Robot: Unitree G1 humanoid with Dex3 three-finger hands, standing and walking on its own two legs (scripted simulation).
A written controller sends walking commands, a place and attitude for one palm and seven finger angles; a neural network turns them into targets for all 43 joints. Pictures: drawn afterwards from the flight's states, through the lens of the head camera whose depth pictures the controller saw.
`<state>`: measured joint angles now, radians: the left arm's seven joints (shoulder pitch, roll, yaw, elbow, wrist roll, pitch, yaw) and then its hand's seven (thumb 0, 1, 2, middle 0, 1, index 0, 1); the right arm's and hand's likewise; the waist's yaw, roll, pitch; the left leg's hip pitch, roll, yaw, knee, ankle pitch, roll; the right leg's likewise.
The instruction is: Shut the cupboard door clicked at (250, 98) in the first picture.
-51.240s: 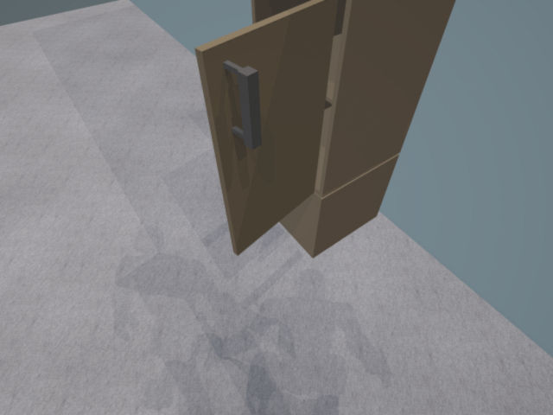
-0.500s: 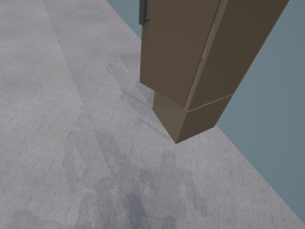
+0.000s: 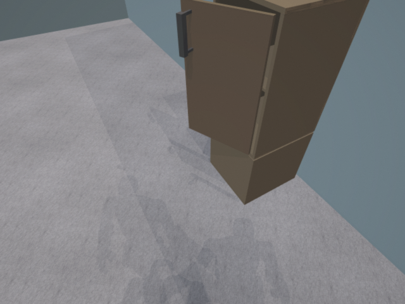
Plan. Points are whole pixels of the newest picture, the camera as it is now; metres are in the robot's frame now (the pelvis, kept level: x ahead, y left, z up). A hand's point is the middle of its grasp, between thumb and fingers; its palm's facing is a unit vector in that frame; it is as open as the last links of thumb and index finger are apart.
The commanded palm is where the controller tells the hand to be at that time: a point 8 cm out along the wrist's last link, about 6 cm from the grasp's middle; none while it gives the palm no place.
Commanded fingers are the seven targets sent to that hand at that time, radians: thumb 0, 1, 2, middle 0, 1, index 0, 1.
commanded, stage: let the arm hang, fingers relaxed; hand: left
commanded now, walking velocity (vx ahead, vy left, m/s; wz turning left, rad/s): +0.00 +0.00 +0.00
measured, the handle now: (186, 33) +0.96 +0.11 +0.14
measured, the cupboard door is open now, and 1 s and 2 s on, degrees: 26 26 26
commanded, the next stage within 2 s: look to check the result in 0.20 s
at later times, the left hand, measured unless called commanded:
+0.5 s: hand out of the picture +0.04 +0.21 -0.17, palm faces +0.00 -0.96 -0.29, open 7.4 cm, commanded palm none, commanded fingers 0.00 0.90 0.90 -0.20 -0.30 -0.20 -0.30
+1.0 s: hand out of the picture +0.07 +0.20 -0.16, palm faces +0.00 -0.96 -0.29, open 7.4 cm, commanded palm none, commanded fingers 0.00 0.90 0.90 -0.20 -0.30 -0.20 -0.30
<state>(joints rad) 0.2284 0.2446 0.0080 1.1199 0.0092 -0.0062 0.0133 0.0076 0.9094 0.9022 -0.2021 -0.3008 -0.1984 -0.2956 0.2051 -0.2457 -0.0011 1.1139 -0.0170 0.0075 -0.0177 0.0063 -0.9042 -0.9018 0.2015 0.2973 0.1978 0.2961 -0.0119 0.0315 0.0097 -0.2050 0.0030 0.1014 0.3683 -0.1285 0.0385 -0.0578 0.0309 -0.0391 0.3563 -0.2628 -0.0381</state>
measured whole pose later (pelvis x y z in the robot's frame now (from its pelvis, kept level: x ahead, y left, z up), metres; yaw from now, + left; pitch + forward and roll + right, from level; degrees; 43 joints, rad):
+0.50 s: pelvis +0.02 -0.01 +0.00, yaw +0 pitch -2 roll +0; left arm 0.21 0.26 0.01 1.15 0.01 -0.01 0.02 0.01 0.91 0.90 -0.20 -0.30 -0.20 -0.30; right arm 0.18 -0.27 0.00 1.13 -0.01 0.00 -0.03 0.01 -0.90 -0.90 0.20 0.30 0.20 0.30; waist -0.01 0.01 0.03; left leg -0.18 0.02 0.10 0.35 -0.14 0.02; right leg -0.02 0.05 -0.04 0.29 -0.25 -0.05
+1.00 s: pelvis +0.02 -0.02 +0.00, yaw +0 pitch -1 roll +0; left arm 0.18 0.25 0.01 1.13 0.01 -0.01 0.02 0.01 0.91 0.90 -0.20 -0.30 -0.20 -0.30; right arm 0.16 -0.28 0.00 1.12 -0.01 0.01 -0.03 0.01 -0.90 -0.90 0.20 0.30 0.20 0.30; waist -0.02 0.01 0.03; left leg -0.18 0.01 0.09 0.35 -0.15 0.01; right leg -0.01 0.05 -0.04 0.29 -0.27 -0.06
